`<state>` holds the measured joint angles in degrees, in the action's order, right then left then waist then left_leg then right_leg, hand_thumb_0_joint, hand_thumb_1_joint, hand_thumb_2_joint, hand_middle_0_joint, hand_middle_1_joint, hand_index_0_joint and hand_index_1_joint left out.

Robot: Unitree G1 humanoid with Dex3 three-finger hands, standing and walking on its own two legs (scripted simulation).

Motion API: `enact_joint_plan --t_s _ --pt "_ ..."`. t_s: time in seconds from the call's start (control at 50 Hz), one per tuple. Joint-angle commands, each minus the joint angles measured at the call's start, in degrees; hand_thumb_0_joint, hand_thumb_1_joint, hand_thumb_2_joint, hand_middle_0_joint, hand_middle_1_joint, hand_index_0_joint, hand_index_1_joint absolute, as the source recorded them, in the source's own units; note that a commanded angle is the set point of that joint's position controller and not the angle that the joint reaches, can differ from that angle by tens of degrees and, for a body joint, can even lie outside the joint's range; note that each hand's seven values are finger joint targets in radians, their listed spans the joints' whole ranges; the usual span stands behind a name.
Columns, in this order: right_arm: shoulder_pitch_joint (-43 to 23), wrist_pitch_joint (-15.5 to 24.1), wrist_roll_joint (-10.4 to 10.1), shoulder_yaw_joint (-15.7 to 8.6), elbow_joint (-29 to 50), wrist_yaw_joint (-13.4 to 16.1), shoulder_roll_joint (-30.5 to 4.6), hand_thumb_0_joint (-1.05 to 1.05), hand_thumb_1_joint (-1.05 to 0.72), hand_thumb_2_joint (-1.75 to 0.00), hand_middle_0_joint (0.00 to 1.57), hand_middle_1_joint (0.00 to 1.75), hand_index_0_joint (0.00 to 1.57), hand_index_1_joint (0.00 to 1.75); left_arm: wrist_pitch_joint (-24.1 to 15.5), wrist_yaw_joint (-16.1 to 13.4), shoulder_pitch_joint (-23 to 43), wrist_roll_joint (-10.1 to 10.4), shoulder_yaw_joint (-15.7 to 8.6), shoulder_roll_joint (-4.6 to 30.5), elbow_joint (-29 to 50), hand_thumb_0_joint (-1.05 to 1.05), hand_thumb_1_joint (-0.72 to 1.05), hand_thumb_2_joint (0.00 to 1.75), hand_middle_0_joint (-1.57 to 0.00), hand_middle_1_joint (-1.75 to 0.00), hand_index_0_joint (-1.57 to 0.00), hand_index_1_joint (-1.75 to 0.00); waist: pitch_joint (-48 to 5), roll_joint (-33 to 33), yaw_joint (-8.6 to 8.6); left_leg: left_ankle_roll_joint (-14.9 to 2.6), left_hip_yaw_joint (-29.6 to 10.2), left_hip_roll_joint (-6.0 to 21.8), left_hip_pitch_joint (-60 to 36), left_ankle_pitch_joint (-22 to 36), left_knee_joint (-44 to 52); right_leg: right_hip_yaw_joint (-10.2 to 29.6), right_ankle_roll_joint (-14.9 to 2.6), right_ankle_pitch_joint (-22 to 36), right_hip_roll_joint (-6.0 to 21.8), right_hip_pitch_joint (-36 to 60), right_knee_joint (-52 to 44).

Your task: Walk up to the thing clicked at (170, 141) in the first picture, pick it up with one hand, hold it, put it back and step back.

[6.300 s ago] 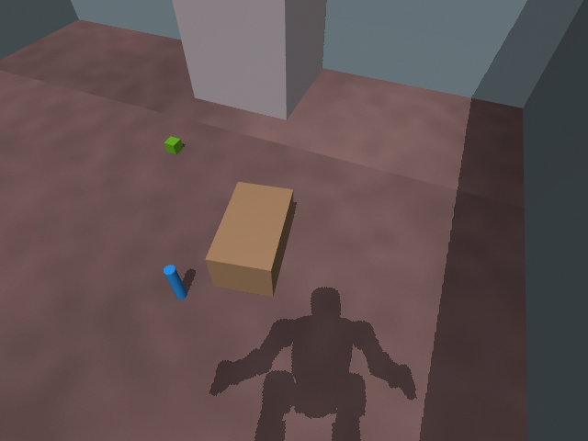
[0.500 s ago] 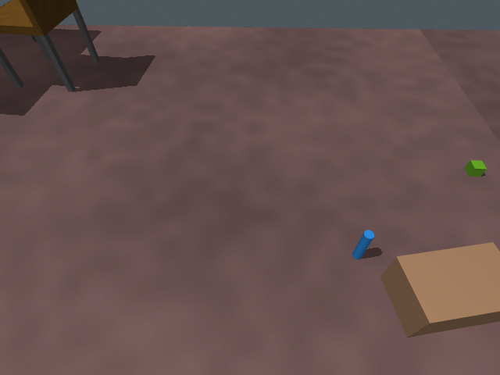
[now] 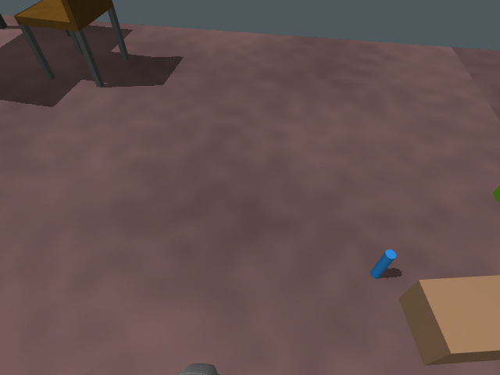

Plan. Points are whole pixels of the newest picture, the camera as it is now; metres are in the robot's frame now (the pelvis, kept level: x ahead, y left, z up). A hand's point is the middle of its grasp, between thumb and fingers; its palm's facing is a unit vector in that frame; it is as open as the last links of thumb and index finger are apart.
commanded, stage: walk up
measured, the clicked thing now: out of the picture +1.13 -1.24 -0.75
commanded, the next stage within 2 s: none
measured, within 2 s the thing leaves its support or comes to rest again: neither
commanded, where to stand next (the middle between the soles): +1.02 -0.08 m, yaw -3 degrees
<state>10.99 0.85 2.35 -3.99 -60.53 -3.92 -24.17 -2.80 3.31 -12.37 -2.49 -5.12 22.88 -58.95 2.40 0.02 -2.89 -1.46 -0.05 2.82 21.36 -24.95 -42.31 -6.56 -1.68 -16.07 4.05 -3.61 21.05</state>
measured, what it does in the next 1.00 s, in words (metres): walks ahead: left foot, then right foot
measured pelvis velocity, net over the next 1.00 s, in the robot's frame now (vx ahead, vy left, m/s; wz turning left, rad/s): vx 0.44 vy -0.02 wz -0.04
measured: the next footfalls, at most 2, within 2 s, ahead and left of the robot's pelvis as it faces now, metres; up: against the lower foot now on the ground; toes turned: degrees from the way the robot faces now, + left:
left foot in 0.10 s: +0.15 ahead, +0.17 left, +0.00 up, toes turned +4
right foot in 0.56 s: +0.38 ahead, -0.13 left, +0.00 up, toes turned -8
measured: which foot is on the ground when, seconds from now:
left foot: up 0.00-0.08, down 0.10-0.60, up 0.62-1.00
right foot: down 0.00-0.10, up 0.12-0.54, down 0.56-1.00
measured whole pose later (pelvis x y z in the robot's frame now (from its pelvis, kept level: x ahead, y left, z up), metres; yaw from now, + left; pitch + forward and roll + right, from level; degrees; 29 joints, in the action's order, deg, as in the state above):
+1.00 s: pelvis +0.44 -0.02 -0.02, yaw -2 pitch -2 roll -2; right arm 11.8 3.0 1.4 -4.3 -49.3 -4.7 -23.8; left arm -4.0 3.1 -19.4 -0.6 -2.8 24.6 -49.4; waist 4.7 -0.3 -3.1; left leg -1.3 2.6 4.2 26.4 -7.6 -33.8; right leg -6.4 -0.3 -25.2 0.6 -2.5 29.5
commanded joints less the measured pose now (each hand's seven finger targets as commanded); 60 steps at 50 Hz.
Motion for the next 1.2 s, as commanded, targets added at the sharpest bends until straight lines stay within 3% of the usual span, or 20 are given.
enact_joint_plan --t_s 0.0,0.06,0.08,0.1,0.12,0.14,0.24,0.48,0.54,0.56,0.58,0.6,0.7,0.9,0.98,1.0,1.02,1.04,1.06,1.18 --pt "0.2 2.8 -0.6 -3.7 6.0 -0.8 -9.7 0.00 -0.90 -0.90 0.20 0.30 0.20 0.30 -1.1 0.0 9.5 -0.4 -3.8 17.6 7.5 0.00 0.90 0.90 -0.20 -0.30 -0.20 -0.30 1.1 11.7 4.21 0.68 1.7 2.2 -5.2 5.9 7.0 9.6 -7.76 -18.6 11.4 -9.4 -9.9" --pt "14.7 2.8 0.1 -6.6 1.3 0.5 -12.7 0.00 -0.90 -0.90 0.20 0.30 0.20 0.30 0.1 0.6 9.0 -0.3 -2.3 12.8 8.7 0.00 0.90 0.90 -0.20 -0.30 -0.20 -0.30 -4.0 -2.6 11.02 1.53 3.9 -1.3 -32.0 11.9 9.8 1.5 -4.90 -23.1 4.9 -29.3 12.9" --pt "20.5 3.0 0.8 -7.8 0.5 1.5 -17.4 0.00 -0.90 -0.90 0.20 0.30 0.20 0.30 0.5 0.6 5.8 -0.1 -0.8 8.0 8.9 0.00 0.90 0.90 -0.20 -0.30 -0.20 -0.30 -5.9 -18.4 13.85 -1.20 -8.0 4.4 -36.8 -6.5 18.9 -1.3 -4.00 -23.1 -2.2 -37.7 33.6" --pt "18.2 3.6 1.3 -7.8 3.3 2.3 -20.8 0.00 -0.90 -0.90 0.20 0.30 0.20 0.30 0.8 0.4 3.8 0.4 0.0 6.3 9.2 0.00 0.90 0.90 -0.20 -0.30 -0.20 -0.30 -3.5 -20.8 12.30 -3.22 -35.7 16.7 -27.5 -27.2 31.5 9.9 -1.61 -21.1 -8.2 -42.1 48.1" --pt "7.7 3.8 -0.1 -7.4 7.1 2.3 -22.0 0.00 -0.90 -0.90 0.20 0.30 0.20 0.30 1.2 -0.1 2.0 1.1 -1.1 11.9 8.5 0.00 0.90 0.90 -0.20 -0.30 -0.20 -0.30 -0.7 -11.3 7.87 -7.58 -42.0 21.7 -17.5 -31.9 38.0 14.8 -2.04 -14.7 -4.8 -37.4 48.1" --pt "3.3 3.9 -0.9 -6.9 8.2 2.1 -21.8 0.00 -0.90 -0.90 0.20 0.30 0.20 0.30 1.1 -0.1 0.8 1.3 -1.0 13.2 8.1 0.00 0.90 0.90 -0.20 -0.30 -0.20 -0.30 2.7 -9.4 5.09 -11.10 -41.1 23.4 -12.3 -33.2 39.5 15.8 -2.31 -12.1 -0.9 -35.1 47.6" --pt "2.0 5.6 -1.4 -4.4 9.8 1.9 -14.5 0.00 -0.90 -0.90 0.20 0.30 0.20 0.30 0.7 1.1 -3.9 1.9 -2.1 14.9 3.8 0.00 0.90 0.90 -0.20 -0.30 -0.20 -0.30 4.6 -6.4 2.56 -8.51 -13.7 13.9 -9.1 -9.0 34.7 13.6 1.38 0.7 1.8 -28.4 36.3" --pt "5.6 5.3 -1.3 -4.5 11.8 2.0 -15.2 0.00 -0.90 -0.90 0.20 0.30 0.20 0.30 -0.3 2.7 6.9 1.4 -1.4 11.1 10.1 0.00 0.90 0.90 -0.20 -0.30 -0.20 -0.30 4.0 -6.1 4.51 -8.65 -0.4 11.7 -15.2 12.0 28.6 3.2 0.48 7.2 1.2 -21.5 12.9" --pt "6.9 4.6 -1.4 -3.8 13.0 2.5 -13.3 0.00 -0.90 -0.90 0.20 0.30 0.20 0.30 -1.3 1.4 -2.4 1.3 -2.7 12.8 7.6 0.00 0.90 0.90 -0.20 -0.30 -0.20 -0.30 -4.6 1.1 -0.64 -5.59 4.0 8.7 -14.5 31.9 7.3 1.3 -1.56 5.6 -2.3 -3.3 8.0" --pt "9.4 4.6 -1.4 -2.6 13.4 2.6 -10.4 0.00 -0.90 -0.90 0.20 0.30 0.20 0.30 -1.9 0.5 -11.4 1.2 -3.9 15.8 5.7 0.00 0.90 0.90 -0.20 -0.30 -0.20 -0.30 -11.2 9.4 -3.97 -3.68 6.0 5.1 -8.2 25.1 -8.3 5.7 -2.37 1.1 0.3 8.6 5.9" --pt "11.3 4.6 -2.3 -0.9 15.2 2.4 -6.1 0.00 -0.90 -0.90 0.20 0.30 0.20 0.30 -2.3 -0.5 -14.9 1.0 -5.2 20.9 6.1 0.00 0.90 0.90 -0.20 -0.30 -0.20 -0.30 -13.4 21.9 -4.18 -1.04 5.8 -2.8 7.3 -0.3 -19.7 28.9 -6.33 -3.7 13.4 18.9 1.2" --pt "9.0 4.2 -2.4 -2.0 14.6 2.9 -11.2 0.00 -0.90 -0.90 0.20 0.30 0.20 0.30 -2.1 -0.6 -14.8 2.1 -5.3 22.4 6.3 0.00 0.90 0.90 -0.20 -0.30 -0.20 -0.30 -11.2 17.7 -5.03 -0.37 2.6 -3.8 15.2 -5.4 -24.7 43.4 -12.61 1.2 19.3 20.3 -4.0" --pt "7.2 3.6 -3.3 -1.7 12.7 2.4 -9.7 0.00 -0.90 -0.90 0.20 0.30 0.20 0.30 -2.4 -1.9 -5.2 3.3 -2.8 15.1 10.5 0.00 0.90 0.90 -0.20 -0.30 -0.20 -0.30 -2.1 8.0 0.83 -1.02 -4.7 1.3 8.8 4.1 -23.9 16.9 -10.65 24.3 11.5 -0.1 -1.4" --pt "-2.0 3.7 -1.5 -2.7 16.0 -0.5 -8.3 0.00 -0.90 -0.90 0.20 0.30 0.20 0.30 -3.4 -1.1 -4.3 1.8 -2.1 16.1 14.7 0.00 0.90 0.90 -0.20 -0.30 -0.20 -0.30 1.0 7.2 0.05 1.04 2.4 2.2 0.2 18.8 6.3 7.8 -9.52 13.8 10.4 -7.7 -3.0" --pt "9.9 4.4 -0.3 -4.8 12.5 0.3 -11.9 0.00 -0.90 -0.90 0.20 0.30 0.20 0.30 -2.8 -1.3 -3.4 1.9 -1.3 15.0 15.5 0.00 0.90 0.90 -0.20 -0.30 -0.20 -0.30 -6.0 -3.0 7.25 -2.58 4.1 -1.3 -19.6 15.9 10.6 5.1 -6.73 17.9 7.0 -12.4 15.7" --pt "15.8 4.8 0.6 -5.8 11.5 1.0 -14.9 0.00 -0.90 -0.90 0.20 0.30 0.20 0.30 -2.5 -1.6 -6.8 2.6 0.0 11.6 15.4 0.00 0.90 0.90 -0.20 -0.30 -0.20 -0.30 -9.5 -11.9 9.49 -5.36 -3.3 3.4 -27.2 7.9 15.7 1.6 -4.58 13.7 2.4 -18.9 31.6" --pt "16.6 5.0 0.9 -6.6 12.9 1.7 -18.6 0.00 -0.90 -0.90 0.20 0.30 0.20 0.30 -2.2 -1.5 -10.5 3.0 1.0 7.3 15.5 0.00 0.90 0.90 -0.20 -0.30 -0.20 -0.30 -11.0 -20.8 8.12 -8.91 -29.0 17.4 -34.6 1.7 20.4 3.9 -1.62 -14.7 -6.2 -32.5 43.5" --pt "14.0 5.0 -1.1 -6.7 14.6 1.9 -19.6 0.00 -0.90 -0.90 0.20 0.30 0.20 0.30 -1.4 -2.3 -11.3 2.9 -0.4 13.9 14.5 0.00 0.90 0.90 -0.20 -0.30 -0.20 -0.30 -11.0 -11.5 7.79 -13.50 -39.8 22.4 -32.7 -4.0 26.1 9.4 -2.30 -15.5 -5.1 -34.3 47.4" --pt "11.5 4.8 -2.2 -6.8 14.7 2.0 -19.2 0.00 -0.90 -0.90 0.20 0.30 0.20 0.30 -1.3 -2.7 -9.2 2.7 -0.5 16.0 13.6 0.00 0.90 0.90 -0.20 -0.30 -0.20 -0.30 -7.3 -9.7 7.29 -15.91 -39.0 23.2 -28.8 -2.7 26.7 11.0 -2.46 -13.4 -2.3 -35.9 51.0" --pt "6.5 5.8 -2.7 -3.3 16.2 2.6 -12.8 0.00 -0.90 -0.90 0.20 0.30 0.20 0.30 -0.9 -0.8 -10.5 2.9 -0.6 12.5 11.4 0.00 0.90 0.90 -0.20 -0.30 -0.20 -0.30 -1.4 -7.3 2.65 -9.83 -6.8 12.5 -12.5 27.1 25.1 10.5 0.43 -2.7 0.8 -24.6 38.4"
